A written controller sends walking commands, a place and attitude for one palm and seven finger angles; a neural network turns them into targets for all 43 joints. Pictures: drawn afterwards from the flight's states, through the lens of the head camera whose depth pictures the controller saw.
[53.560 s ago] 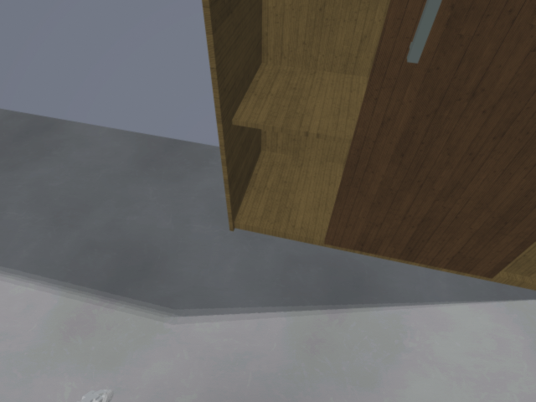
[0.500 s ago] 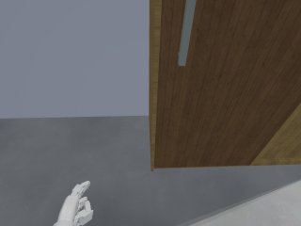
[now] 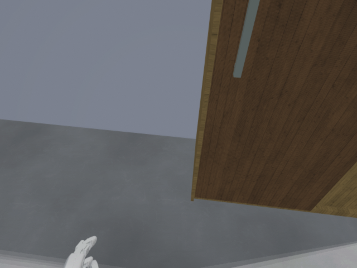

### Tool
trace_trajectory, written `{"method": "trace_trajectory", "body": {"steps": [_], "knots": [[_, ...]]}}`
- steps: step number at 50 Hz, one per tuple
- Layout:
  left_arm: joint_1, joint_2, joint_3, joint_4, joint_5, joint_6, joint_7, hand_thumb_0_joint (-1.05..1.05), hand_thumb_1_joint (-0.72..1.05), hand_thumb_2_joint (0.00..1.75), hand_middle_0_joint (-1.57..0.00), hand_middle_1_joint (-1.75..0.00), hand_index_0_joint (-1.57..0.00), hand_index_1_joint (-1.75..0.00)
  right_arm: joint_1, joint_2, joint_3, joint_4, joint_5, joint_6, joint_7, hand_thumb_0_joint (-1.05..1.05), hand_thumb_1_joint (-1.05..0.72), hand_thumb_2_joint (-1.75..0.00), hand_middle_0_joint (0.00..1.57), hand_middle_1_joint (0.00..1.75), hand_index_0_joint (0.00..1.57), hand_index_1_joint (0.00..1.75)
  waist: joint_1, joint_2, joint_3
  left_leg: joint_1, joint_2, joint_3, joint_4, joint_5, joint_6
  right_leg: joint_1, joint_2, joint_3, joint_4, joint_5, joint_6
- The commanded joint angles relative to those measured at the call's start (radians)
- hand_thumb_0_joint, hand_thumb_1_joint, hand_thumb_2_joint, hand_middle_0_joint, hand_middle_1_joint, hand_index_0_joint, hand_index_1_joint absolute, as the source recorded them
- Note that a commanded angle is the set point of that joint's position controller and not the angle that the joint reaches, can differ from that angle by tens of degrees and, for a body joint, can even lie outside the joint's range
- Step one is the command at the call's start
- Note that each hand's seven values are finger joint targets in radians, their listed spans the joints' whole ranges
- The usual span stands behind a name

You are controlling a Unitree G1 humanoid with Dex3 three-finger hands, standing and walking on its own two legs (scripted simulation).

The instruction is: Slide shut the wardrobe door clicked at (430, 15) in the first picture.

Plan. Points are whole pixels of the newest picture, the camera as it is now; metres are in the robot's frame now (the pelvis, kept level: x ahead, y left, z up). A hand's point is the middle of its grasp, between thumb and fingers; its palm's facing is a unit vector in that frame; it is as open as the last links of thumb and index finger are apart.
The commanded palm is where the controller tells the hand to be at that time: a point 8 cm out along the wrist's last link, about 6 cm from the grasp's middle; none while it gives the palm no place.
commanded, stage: stop stepping back and stand still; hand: right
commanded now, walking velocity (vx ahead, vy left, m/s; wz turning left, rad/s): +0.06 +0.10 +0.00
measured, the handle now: (244, 36) +0.68 -0.12 +0.26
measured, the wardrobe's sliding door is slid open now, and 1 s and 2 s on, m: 0.00 0.00 0.00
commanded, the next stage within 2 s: let the arm hang, fingers relaxed in 0.38 s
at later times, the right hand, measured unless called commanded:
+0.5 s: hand (351, 196) +0.23 -0.26 +0.16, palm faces +0.41 +0.80 -0.44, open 7.4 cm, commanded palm none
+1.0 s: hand out of the picture +0.00 -0.21 -0.17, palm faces -0.07 +0.97 -0.23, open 7.2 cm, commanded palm none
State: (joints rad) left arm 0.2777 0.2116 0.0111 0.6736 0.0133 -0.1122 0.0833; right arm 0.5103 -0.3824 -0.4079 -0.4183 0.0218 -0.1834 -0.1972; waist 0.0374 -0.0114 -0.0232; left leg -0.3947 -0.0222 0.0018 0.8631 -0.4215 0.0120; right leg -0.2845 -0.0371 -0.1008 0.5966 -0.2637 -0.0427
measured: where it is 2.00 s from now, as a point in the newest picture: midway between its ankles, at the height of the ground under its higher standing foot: outside the picture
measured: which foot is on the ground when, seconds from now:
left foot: down 0.00-1.00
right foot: down 0.00-1.00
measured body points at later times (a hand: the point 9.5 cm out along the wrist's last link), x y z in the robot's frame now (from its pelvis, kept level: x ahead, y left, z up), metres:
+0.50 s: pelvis +0.01 +0.00 +0.01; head +0.01 -0.01 +0.46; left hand +0.17 +0.25 -0.07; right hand +0.20 -0.30 +0.19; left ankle +0.03 +0.12 -0.73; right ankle +0.04 -0.09 -0.73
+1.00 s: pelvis +0.02 -0.01 +0.01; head +0.06 -0.02 +0.46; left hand +0.00 +0.23 -0.14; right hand +0.00 -0.27 -0.15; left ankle +0.02 +0.12 -0.73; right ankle +0.04 -0.09 -0.73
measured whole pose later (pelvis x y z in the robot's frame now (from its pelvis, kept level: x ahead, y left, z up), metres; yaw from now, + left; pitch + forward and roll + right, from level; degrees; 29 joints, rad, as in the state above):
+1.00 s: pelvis +0.02 -0.01 +0.01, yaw +2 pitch +0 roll +1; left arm 0.28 0.20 0.01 1.07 0.01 0.05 0.01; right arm 0.30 -0.23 0.01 1.10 -0.02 0.03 -0.03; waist 0.00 0.01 0.09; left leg -0.23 0.01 0.04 0.42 -0.20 -0.01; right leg -0.26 0.00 -0.08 0.46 -0.21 -0.05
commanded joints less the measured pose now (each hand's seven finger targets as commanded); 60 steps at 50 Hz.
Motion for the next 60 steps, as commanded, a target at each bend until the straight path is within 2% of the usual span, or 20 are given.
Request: {"method": "trace_trajectory", "body": {"steps": [1, 3, 4, 6, 7, 9, 13, 15, 17, 23, 24, 25, 26, 27, 31, 36, 41, 42, 54, 60], "knots": [[-0.147, 0.115, 0.022, -0.155, -0.003, -0.059, 0.002, 0.00, 0.90, 0.90, -0.20, -0.30, -0.20, -0.30, -0.043, -0.162, -0.091, -0.179, 0.006, -0.044, -0.013, 0.00, -0.90, -0.90, 0.20, 0.30, 0.20, 0.30, -0.034, -0.137, 0.036, 0.067, 0.033, 0.059, -0.133, -0.046, -0.015, -0.077, -0.242, 0.270, -0.396, -0.340, -0.080], [-0.147, 0.121, 0.016, -0.159, -0.005, -0.054, 0.002, 0.00, 0.90, 0.90, -0.20, -0.30, -0.20, -0.30, -0.053, -0.162, -0.080, -0.172, 0.005, -0.032, -0.013, 0.00, -0.90, -0.90, 0.20, 0.30, 0.20, 0.30, -0.036, -0.124, 0.025, 0.204, 0.017, 0.102, -0.378, 0.048, -0.012, -0.100, -0.192, 0.181, -0.297, -0.305, -0.033], [-0.146, 0.124, 0.019, -0.165, -0.004, -0.050, 0.000, 0.00, 0.90, 0.90, -0.20, -0.30, -0.20, -0.30, -0.076, -0.162, -0.074, -0.176, 0.000, -0.029, -0.011, 0.00, -0.90, -0.90, 0.20, 0.30, 0.20, 0.30, -0.029, -0.080, 0.020, 0.258, 0.043, 0.052, -0.459, 0.094, 0.008, -0.136, -0.148, 0.124, -0.208, -0.275, -0.011], [-0.131, 0.117, 0.026, -0.166, 0.002, -0.047, -0.006, 0.00, 0.90, 0.90, -0.20, -0.30, -0.20, -0.30, -0.137, -0.203, -0.103, -0.176, 0.001, -0.034, -0.010, 0.00, -0.90, -0.90, 0.20, 0.30, 0.20, 0.30, -0.014, 0.129, 0.026, 0.188, 0.250, -0.292, -0.605, 0.072, 0.115, -0.179, -0.027, 0.038, 0.048, -0.168, 0.030], [-0.140, 0.114, 0.029, -0.156, -0.001, -0.055, -0.017, 0.00, 0.90, 0.90, -0.20, -0.30, -0.20, -0.30, -0.174, -0.203, -0.095, -0.197, 0.000, -0.031, -0.010, 0.00, -0.90, -0.90, 0.20, 0.30, 0.20, 0.30, -0.022, 0.154, -0.007, 0.160, 0.304, -0.377, -0.630, 0.062, 0.142, -0.151, 0.002, 0.033, 0.119, -0.154, 0.046], [-0.144, 0.105, 0.033, -0.160, -0.013, -0.048, -0.023, 0.00, 0.90, 0.90, -0.20, -0.30, -0.20, -0.30, -0.100, -0.185, -0.087, -0.195, 0.012, -0.024, -0.007, 0.00, -0.90, -0.90, 0.20, 0.30, 0.20, 0.30, -0.026, 0.160, -0.018, 0.167, 0.288, -0.312, -0.583, 0.196, 0.149, -0.090, -0.001, 0.061, 0.091, -0.080, 0.048], [-0.163, 0.110, 0.031, -0.180, -0.017, -0.041, -0.008, 0.00, 0.90, 0.90, -0.20, -0.30, -0.20, -0.30, -0.018, -0.194, -0.121, -0.260, 0.017, -0.045, -0.007, 0.00, -0.90, -0.90, 0.20, 0.30, 0.20, 0.30, -0.035, -0.015, -0.075, 0.172, 0.137, -0.110, -0.442, 0.285, 0.042, 0.059, -0.061, 0.123, -0.141, 0.124, 0.025], [-0.176, 0.110, 0.018, -0.191, -0.011, -0.032, -0.004, 0.00, 0.90, 0.90, -0.20, -0.30, -0.20, -0.30, -0.004, -0.189, -0.127, -0.262, 0.015, -0.047, -0.005, 0.00, -0.90, -0.90, 0.20, 0.30, 0.20, 0.30, -0.038, -0.134, -0.023, 0.151, 0.068, -0.040, -0.418, 0.189, 0.005, -0.003, -0.118, 0.207, -0.240, 0.034, 0.008], [-0.178, 0.114, 0.020, -0.203, -0.011, -0.034, 0.005, 0.00, 0.90, 0.90, -0.20, -0.30, -0.20, -0.30, -0.036, -0.193, -0.130, -0.270, 0.008, -0.054, -0.006, 0.00, -0.90, -0.90, 0.20, 0.30, 0.20, 0.30, -0.043, -0.165, -0.007, 0.209, 0.047, -0.008, -0.398, 0.195, -0.008, -0.076, -0.138, 0.233, -0.290, -0.057, -0.001], [-0.146, 0.116, 0.024, -0.199, -0.015, -0.043, 0.002, 0.00, 0.90, 0.90, -0.20, -0.30, -0.20, -0.30, -0.015, -0.152, -0.091, -0.222, 0.017, -0.048, -0.002, 0.00, -0.90, -0.90, 0.20, 0.30, 0.20, 0.30, -0.036, -0.068, -0.078, 0.239, 0.074, -0.054, -0.432, 0.343, 0.002, -0.014, -0.094, 0.150, -0.201, 0.098, 0.020], [-0.219, 0.321, 0.090, 0.040, -0.003, -0.074, -0.097, 0.00, 0.90, 0.90, -0.20, -0.30, -0.20, -0.30, -0.065, -0.044, 0.302, 0.539, -0.085, 0.099, 0.149, 0.00, -0.90, -0.90, 0.20, 0.30, 0.20, 0.30, -0.007, -0.012, -0.020, 0.103, 0.146, -0.044, -0.336, 0.493, 0.015, -0.033, -0.093, 0.123, -0.005, 0.248, 0.022], [-0.154, 0.283, 0.084, 0.004, -0.022, 0.004, -0.099, 0.00, 0.90, 0.90, -0.20, -0.30, -0.20, -0.30, -0.095, -0.058, 0.284, 0.562, -0.055, 0.162, 0.178, 0.00, -0.90, -0.90, 0.20, 0.30, 0.20, 0.30, -0.011, 0.011, -0.065, 0.063, 0.171, -0.095, -0.367, 0.443, 0.027, 0.023, -0.089, 0.099, -0.019, 0.185, 0.036], [-0.122, 0.252, 0.074, -0.002, -0.014, 0.031, -0.097, 0.00, 0.90, 0.90, -0.20, -0.30, -0.20, -0.30, -0.134, -0.031, 0.301, 0.588, -0.055, 0.169, 0.184, 0.00, -0.90, -0.90, 0.20, 0.30, 0.20, 0.30, -0.010, 0.055, -0.076, 0.026, 0.165, -0.079, -0.352, 0.364, 0.037, 0.021, -0.082, 0.111, -0.005, 0.135, 0.026], [-0.107, 0.244, 0.067, 0.001, -0.005, 0.054, -0.097, 0.00, 0.90, 0.90, -0.20, -0.30, -0.20, -0.30, -0.172, -0.027, 0.310, 0.641, -0.058, 0.171, 0.184, 0.00, -0.90, -0.90, 0.20, 0.30, 0.20, 0.30, -0.006, 0.126, -0.053, -0.003, 0.153, -0.075, -0.347, 0.302, 0.041, 0.010, -0.082, 0.135, -0.001, 0.120, 0.011], [-0.125, 0.237, 0.036, 0.016, 0.013, 0.113, -0.095, 0.00, 0.90, 0.90, -0.20, -0.30, -0.20, -0.30, -0.273, -0.035, 0.354, 0.870, -0.056, 0.195, 0.174, 0.00, -0.90, -0.90, 0.20, 0.30, 0.20, 0.30, -0.028, 0.173, 0.034, 0.046, 0.120, -0.067, -0.369, 0.134, 0.027, -0.086, -0.091, 0.204, -0.117, 0.052, -0.013], [-0.140, 0.206, 0.013, 0.124, 0.018, 0.128, -0.092, 0.00, 0.90, 0.90, -0.20, -0.30, -0.20, -0.30, -0.274, -0.020, 0.383, 1.163, -0.055, 0.201, 0.170, 0.00, -0.90, -0.90, 0.20, 0.30, 0.20, 0.30, -0.052, -0.053, 0.004, 0.165, 0.098, -0.053, -0.391, 0.143, 0.006, -0.067, -0.090, 0.204, -0.260, -0.046, -0.006], [-0.086, 0.156, 0.018, 0.229, 0.012, 0.125, -0.076, 0.00, 0.90, 0.90, -0.20, -0.30, -0.20, -0.30, -0.235, 0.017, 0.379, 1.336, -0.048, 0.182, 0.168, 0.00, -0.90, -0.90, 0.20, 0.30, 0.20, 0.30, -0.046, -0.170, -0.068, 0.226, 0.111, -0.051, -0.448, 0.248, 0.022, 0.028, -0.084, 0.176, -0.251, 0.040, -0.001], [-0.075, 0.157, 0.021, 0.241, 0.008, 0.127, -0.073, 0.00, 0.90, 0.90, -0.20, -0.30, -0.20, -0.30, -0.231, 0.019, 0.381, 1.357, -0.047, 0.179, 0.166, 0.00, -0.90, -0.90, 0.20, 0.30, 0.20, 0.30, -0.046, -0.120, -0.075, 0.228, 0.110, -0.050, -0.464, 0.271, 0.022, 0.056, -0.087, 0.176, -0.234, 0.077, -0.002], [0.009, 0.114, 0.021, 0.379, 0.002, 0.130, -0.062, 0.00, 0.90, 0.90, -0.20, -0.30, -0.20, -0.30, -0.233, 0.058, 0.404, 1.514, -0.043, 0.179, 0.158, 0.00, -0.90, -0.90, 0.20, 0.30, 0.20, 0.30, -0.026, 0.041, 0.037, 0.178, 0.120, -0.068, -0.530, 0.233, 0.019, 0.076, -0.091, 0.160, -0.281, 0.034, 0.004], [-0.006, 0.095, 0.014, 0.408, 0.004, 0.125, -0.063, 0.00, 0.90, 0.90, -0.20, -0.30, -0.20, -0.30, -0.240, 0.071, 0.403, 1.528, -0.044, 0.180, 0.153, 0.00, -0.90, -0.90, 0.20, 0.30, 0.20, 0.30, -0.033, 0.037, 0.050, 0.180, 0.120, -0.060, -0.517, 0.266, 0.010, 0.088, -0.094, 0.153, -0.293, 0.087, 0.006]]}}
